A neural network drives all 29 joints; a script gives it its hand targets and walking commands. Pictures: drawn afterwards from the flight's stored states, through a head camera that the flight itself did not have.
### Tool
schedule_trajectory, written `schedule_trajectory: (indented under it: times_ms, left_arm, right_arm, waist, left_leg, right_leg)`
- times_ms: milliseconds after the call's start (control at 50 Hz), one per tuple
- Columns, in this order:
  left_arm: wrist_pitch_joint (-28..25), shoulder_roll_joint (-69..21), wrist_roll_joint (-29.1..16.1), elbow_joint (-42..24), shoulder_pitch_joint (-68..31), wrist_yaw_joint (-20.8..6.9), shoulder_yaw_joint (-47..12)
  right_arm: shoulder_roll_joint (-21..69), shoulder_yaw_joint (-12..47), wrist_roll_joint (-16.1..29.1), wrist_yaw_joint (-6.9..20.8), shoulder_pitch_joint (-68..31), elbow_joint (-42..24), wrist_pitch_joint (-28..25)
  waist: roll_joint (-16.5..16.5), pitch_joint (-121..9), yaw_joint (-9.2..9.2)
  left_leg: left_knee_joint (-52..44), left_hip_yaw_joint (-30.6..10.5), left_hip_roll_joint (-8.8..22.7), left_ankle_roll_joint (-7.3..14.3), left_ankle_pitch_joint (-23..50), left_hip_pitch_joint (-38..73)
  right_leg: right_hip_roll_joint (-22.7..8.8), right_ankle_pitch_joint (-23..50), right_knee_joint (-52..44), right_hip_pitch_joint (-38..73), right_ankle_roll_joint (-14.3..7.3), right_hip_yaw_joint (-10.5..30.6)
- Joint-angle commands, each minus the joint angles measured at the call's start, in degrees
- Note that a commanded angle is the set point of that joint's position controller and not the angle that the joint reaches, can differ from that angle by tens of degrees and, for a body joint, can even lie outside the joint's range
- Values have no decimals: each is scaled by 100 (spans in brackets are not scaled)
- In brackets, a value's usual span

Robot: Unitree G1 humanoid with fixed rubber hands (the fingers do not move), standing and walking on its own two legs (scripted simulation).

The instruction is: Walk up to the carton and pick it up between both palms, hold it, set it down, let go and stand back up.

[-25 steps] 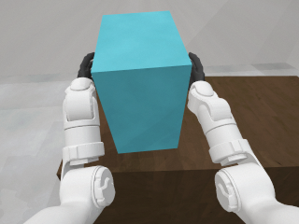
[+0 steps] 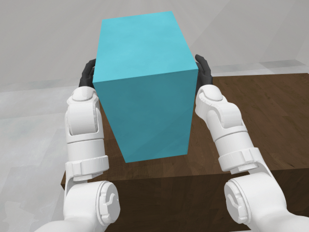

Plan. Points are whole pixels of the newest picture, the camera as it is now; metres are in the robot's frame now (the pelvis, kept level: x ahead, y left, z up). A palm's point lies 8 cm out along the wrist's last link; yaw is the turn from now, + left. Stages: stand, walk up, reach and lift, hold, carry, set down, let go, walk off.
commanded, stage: hold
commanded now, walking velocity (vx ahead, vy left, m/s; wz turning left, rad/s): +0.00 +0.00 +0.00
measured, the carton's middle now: (147, 91) +0.41 +0.00 +0.21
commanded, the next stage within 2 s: none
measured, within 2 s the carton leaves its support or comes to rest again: neither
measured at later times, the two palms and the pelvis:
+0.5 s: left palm (85, 89) +0.36 +0.15 +0.25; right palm (201, 84) +0.36 -0.13 +0.25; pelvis -0.01 -0.01 +0.00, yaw +1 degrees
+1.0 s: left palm (86, 89) +0.36 +0.15 +0.25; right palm (201, 83) +0.36 -0.13 +0.25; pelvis +0.00 +0.00 +0.00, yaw +0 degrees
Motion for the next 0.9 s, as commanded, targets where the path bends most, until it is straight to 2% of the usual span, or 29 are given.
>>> schedule_trajectory:
  times_ms: [0, 40, 80, 100, 120, 160, 180, 220, 240, 280, 300, 360, 400, 420, 440, 480, 500, 520, 560, 620, 660, 680, 700, 720, 760, 780, 820, 880]
  left_arm:
    - [-392, -2725, -1011, -275, -3903, -732, -2472]
    - [-411, -2751, -1053, -431, -3956, -728, -2545]
    - [-366, -2658, -961, -156, -3844, -748, -2379]
    - [-371, -2648, -967, -255, -3882, -758, -2356]
    - [-369, -2681, -1022, -204, -3931, -768, -2448]
    - [-355, -2633, -925, 123, -3936, -810, -2333]
    - [-349, -2630, -866, 191, -3966, -847, -2254]
    - [-386, -2608, -876, 196, -4120, -881, -2254]
    - [-394, -2642, -888, 259, -4178, -893, -2247]
    - [-408, -2640, -890, 419, -4162, -902, -2243]
    - [-438, -2602, -900, 399, -4178, -902, -2198]
    - [-494, -2729, -1004, 358, -4217, -890, -2322]
    - [-544, -2731, -1038, 261, -4294, -876, -2320]
    - [-526, -2685, -991, 515, -4222, -873, -2240]
    - [-533, -2681, -951, 502, -4165, -883, -2218]
    - [-553, -2736, -1054, 249, -4122, -876, -2347]
    - [-545, -2701, -1041, 260, -4080, -861, -2301]
    - [-554, -2749, -1070, 137, -4120, -853, -2349]
    - [-532, -2790, -1087, 126, -4109, -845, -2467]
    - [-529, -2760, -957, 269, -4267, -790, -2361]
    - [-534, -2884, -1034, 106, -4262, -751, -2493]
    - [-529, -2934, -1038, 29, -4259, -720, -2555]
    - [-540, -2940, -1062, -105, -4243, -695, -2580]
    - [-517, -2897, -1037, 54, -4249, -694, -2526]
    - [-498, -2899, -1020, 76, -4136, -693, -2487]
    - [-487, -2815, -967, 150, -4111, -705, -2430]
    - [-449, -2802, -927, 354, -4063, -750, -2327]
    - [-455, -2905, -1013, 158, -4132, -765, -2496]
  right_arm:
    - [3110, 1918, 488, 692, -4689, -1561, -279]
    - [3187, 2021, 555, 693, -4714, -1684, -314]
    - [3151, 1984, 535, 679, -4804, -1610, -322]
    - [3226, 2048, 555, 669, -4822, -1663, -344]
    - [3141, 1969, 543, 656, -4827, -1659, -360]
    - [3094, 1755, 365, 643, -4784, -1377, -316]
    - [3098, 1642, 298, 661, -4684, -1150, -287]
    - [3093, 1495, 210, 696, -4681, -1028, -302]
    - [3123, 1463, 191, 720, -4793, -1033, -324]
    - [3116, 1421, 188, 732, -4884, -956, -341]
    - [3212, 1491, 208, 730, -4969, -1028, -362]
    - [3193, 1500, 271, 693, -5037, -1119, -406]
    - [3272, 1609, 314, 661, -5052, -1188, -401]
    - [3206, 1557, 291, 652, -5034, -1046, -362]
    - [3188, 1524, 264, 641, -4927, -972, -357]
    - [3197, 1649, 402, 629, -4942, -1265, -408]
    - [3176, 1720, 439, 621, -4983, -1308, -408]
    - [3195, 1718, 475, 613, -4906, -1297, -394]
    - [3096, 1664, 442, 617, -4836, -1295, -387]
    - [3100, 1516, 337, 716, -4861, -954, -348]
    - [3137, 1573, 373, 772, -4951, -1095, -409]
    - [3106, 1579, 398, 778, -4865, -1027, -393]
    - [3154, 1678, 450, 773, -4887, -1164, -409]
    - [3084, 1632, 453, 770, -4884, -1050, -371]
    - [3147, 1706, 491, 753, -5016, -1274, -398]
    - [3095, 1658, 458, 732, -4880, -1104, -352]
    - [3093, 1557, 365, 740, -4953, -1061, -355]
    - [3061, 1535, 368, 736, -4904, -1147, -393]
  waist:
    - [107, -2060, 141]
    - [158, -2266, 187]
    - [78, -2126, 223]
    - [56, -2241, 263]
    - [183, -2289, 175]
    - [176, -1893, 100]
    - [211, -1722, 107]
    - [280, -1767, 50]
    - [293, -1781, 78]
    - [329, -1836, 62]
    - [214, -1914, 131]
    - [290, -2169, 14]
    - [222, -2359, 19]
    - [261, -2052, 15]
    - [202, -2031, -12]
    - [258, -2342, -1]
    - [181, -2334, 21]
    - [259, -2407, -22]
    - [385, -2350, -77]
    - [429, -1866, 31]
    - [441, -2077, 76]
    - [507, -2146, 39]
    - [441, -2328, 89]
    - [476, -2170, 63]
    - [353, -2274, 118]
    - [347, -2142, 73]
    - [310, -1907, 113]
    - [407, -2099, -4]
  left_leg:
    - [-351, 350, -307, 26, 1209, 198]
    - [-284, 380, -313, 22, 1460, 290]
    - [-328, 399, -322, 114, 1244, 253]
    - [-294, 413, -347, 120, 1290, 284]
    - [-280, 394, -361, 92, 1179, 319]
    - [-399, 417, -359, 120, 738, 190]
    - [-495, 439, -346, 126, 523, 86]
    - [-555, 451, -355, 115, 285, -13]
    - [-574, 451, -340, 132, 258, -70]
    - [-534, 448, -352, 120, 337, -76]
    - [-519, 459, -376, 149, 379, -102]
    - [-410, 410, -379, 93, 575, 64]
    - [-352, 401, -395, 98, 751, 125]
    - [-373, 386, -402, 100, 646, 51]
    - [-391, 369, -384, 97, 665, 72]
    - [-307, 333, -388, 42, 973, 197]
    - [-272, 341, -390, 50, 1119, 232]
    - [-248, 325, -392, 22, 1196, 284]
    - [-230, 332, -373, -40, 1204, 273]
    - [-456, 349, -308, 8, 672, -47]
    - [-443, 333, -267, 5, 835, -44]
    - [-402, 327, -250, -45, 1026, 44]
    - [-346, 340, -264, -42, 1249, 100]
    - [-337, 355, -280, -58, 1251, 93]
    - [-285, 357, -312, 1, 1327, 176]
    - [-325, 354, -320, -1, 1181, 168]
    - [-449, 368, -308, 62, 754, -30]
    - [-388, 355, -298, -20, 930, 23]
  right_leg:
    - [359, 938, -133, 424, 357, -129]
    - [367, 1182, -86, 485, 347, -105]
    - [330, 1100, -155, 422, 345, -81]
    - [314, 1237, -144, 454, 362, -70]
    - [275, 1188, -154, 406, 362, -58]
    - [248, 841, -239, 206, 369, -65]
    - [232, 598, -270, 171, 352, -67]
    - [197, 364, -282, 139, 353, -59]
    - [198, 312, -270, 135, 347, -82]
    - [200, 415, -265, 187, 331, -55]
    - [198, 494, -260, 253, 367, -64]
    - [209, 746, -214, 316, 386, -76]
    - [218, 965, -176, 397, 425, -77]
    - [191, 931, -205, 315, 425, -54]
    - [204, 977, -201, 328, 428, -63]
    - [226, 1280, -134, 450, 428, -80]
    - [260, 1352, -127, 474, 434, -94]
    - [249, 1373, -123, 475, 428, -95]
    - [262, 1145, -138, 385, 386, -87]
    - [281, 407, -195, 182, 312, -124]
    - [314, 494, -134, 275, 280, -134]
    - [352, 610, -103, 341, 259, -126]
    - [383, 742, -72, 421, 273, -136]
    - [372, 698, -114, 318, 273, -116]
    - [355, 897, -124, 330, 308, -106]
    - [337, 808, -159, 307, 310, -94]
    - [301, 514, -207, 235, 304, -95]
    - [318, 690, -148, 355, 283, -105]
